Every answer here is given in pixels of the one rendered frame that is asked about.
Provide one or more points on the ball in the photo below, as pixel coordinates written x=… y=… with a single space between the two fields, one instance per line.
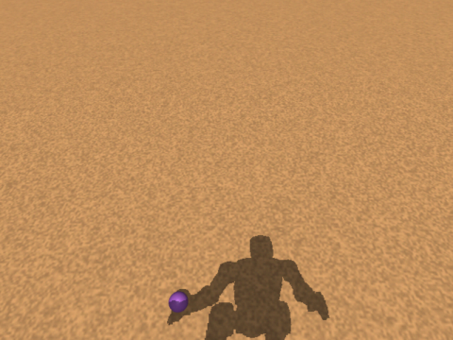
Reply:
x=178 y=301

